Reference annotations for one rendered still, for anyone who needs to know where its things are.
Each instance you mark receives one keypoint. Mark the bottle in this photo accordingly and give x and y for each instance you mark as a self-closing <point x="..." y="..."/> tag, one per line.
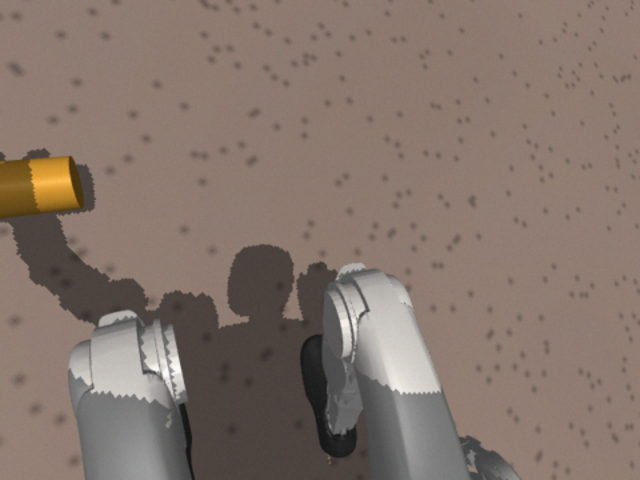
<point x="36" y="186"/>

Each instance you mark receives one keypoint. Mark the left robot foot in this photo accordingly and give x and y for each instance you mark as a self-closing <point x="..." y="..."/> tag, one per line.
<point x="188" y="436"/>

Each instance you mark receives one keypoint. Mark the right robot foot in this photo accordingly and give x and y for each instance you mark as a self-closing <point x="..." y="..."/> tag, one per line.
<point x="315" y="384"/>

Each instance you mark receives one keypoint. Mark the right robot hand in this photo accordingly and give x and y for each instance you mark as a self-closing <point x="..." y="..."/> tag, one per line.
<point x="489" y="464"/>

